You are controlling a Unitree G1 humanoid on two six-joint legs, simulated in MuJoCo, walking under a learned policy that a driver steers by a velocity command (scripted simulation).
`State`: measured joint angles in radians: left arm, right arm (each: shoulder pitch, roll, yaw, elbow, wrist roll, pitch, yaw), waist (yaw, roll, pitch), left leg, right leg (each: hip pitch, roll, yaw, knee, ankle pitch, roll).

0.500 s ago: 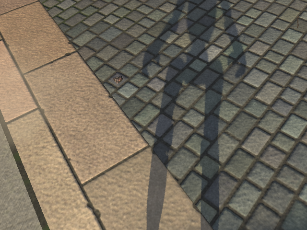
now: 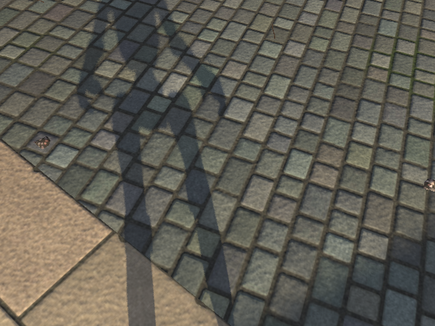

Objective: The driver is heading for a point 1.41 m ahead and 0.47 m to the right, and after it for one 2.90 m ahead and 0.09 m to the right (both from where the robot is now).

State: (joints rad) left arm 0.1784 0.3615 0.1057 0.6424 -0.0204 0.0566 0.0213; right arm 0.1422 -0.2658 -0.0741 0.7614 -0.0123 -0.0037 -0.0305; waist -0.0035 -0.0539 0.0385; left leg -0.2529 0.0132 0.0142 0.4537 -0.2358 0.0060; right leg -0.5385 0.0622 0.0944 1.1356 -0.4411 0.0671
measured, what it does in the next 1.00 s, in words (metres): walks ahead, turning right: right foot, then left foot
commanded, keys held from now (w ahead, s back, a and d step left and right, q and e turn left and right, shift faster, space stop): e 0.20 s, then w+e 0.40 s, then w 0.40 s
